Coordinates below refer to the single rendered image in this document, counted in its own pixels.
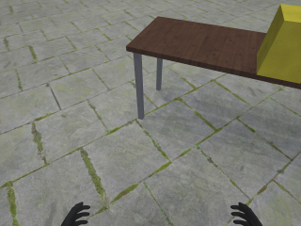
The carton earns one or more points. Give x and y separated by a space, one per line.
279 56

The left robot hand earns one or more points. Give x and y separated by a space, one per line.
70 219

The right robot hand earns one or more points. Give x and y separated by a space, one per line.
248 215

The table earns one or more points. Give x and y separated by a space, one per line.
209 46

